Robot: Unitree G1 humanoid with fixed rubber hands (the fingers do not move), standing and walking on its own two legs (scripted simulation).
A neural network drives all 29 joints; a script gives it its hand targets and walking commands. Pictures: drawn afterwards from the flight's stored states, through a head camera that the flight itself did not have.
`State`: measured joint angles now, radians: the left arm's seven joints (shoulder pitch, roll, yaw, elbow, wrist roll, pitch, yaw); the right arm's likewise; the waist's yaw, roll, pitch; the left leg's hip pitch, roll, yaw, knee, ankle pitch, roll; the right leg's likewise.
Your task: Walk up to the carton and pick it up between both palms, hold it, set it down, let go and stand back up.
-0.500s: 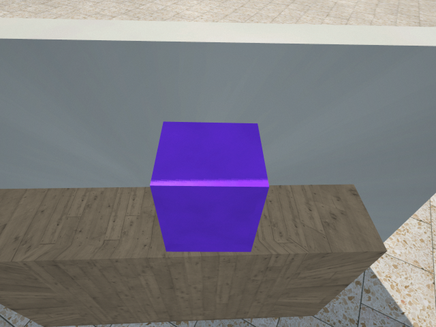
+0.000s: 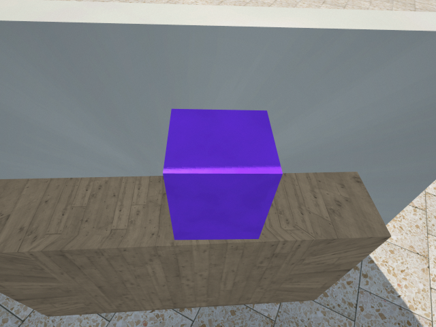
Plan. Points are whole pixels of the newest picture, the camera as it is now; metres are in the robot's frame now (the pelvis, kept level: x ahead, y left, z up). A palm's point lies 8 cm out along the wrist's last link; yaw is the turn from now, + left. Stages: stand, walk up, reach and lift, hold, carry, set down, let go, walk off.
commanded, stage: walk up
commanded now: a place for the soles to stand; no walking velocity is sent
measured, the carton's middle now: (218, 178) +0.44 +0.00 -0.02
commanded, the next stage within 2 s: reach and lift in 1.30 s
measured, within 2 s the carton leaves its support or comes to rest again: neither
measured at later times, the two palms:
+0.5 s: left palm out of the picture +0.03 +0.25 -0.13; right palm out of the picture -0.01 -0.23 -0.13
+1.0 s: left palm out of the picture +0.05 +0.23 -0.13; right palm out of the picture -0.02 -0.24 -0.14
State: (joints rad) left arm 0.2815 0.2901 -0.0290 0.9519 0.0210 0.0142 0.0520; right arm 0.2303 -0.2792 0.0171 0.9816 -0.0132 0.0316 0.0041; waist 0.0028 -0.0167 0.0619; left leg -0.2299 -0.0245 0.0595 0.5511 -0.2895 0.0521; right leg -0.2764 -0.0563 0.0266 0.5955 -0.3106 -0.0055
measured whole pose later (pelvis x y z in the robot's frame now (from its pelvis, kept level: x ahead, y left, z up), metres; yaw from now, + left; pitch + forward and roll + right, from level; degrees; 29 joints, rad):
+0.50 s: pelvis +0.00 +0.02 +0.01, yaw -5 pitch -2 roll +1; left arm 0.32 0.22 -0.07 1.00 0.01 -0.02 0.03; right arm 0.28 -0.23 0.05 1.05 0.00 0.02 -0.01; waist -0.01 -0.03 0.02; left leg -0.17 -0.04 0.15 0.43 -0.24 0.07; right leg -0.20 -0.02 0.03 0.49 -0.26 0.01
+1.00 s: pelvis +0.01 +0.00 +0.01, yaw -7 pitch -1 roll +1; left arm 0.31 0.21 -0.07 1.02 0.01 -0.03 0.04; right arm 0.27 -0.24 0.05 1.09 -0.02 0.02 -0.01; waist -0.01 0.00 0.02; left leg -0.16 0.00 0.17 0.45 -0.26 0.05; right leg -0.21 0.01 0.05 0.50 -0.27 -0.01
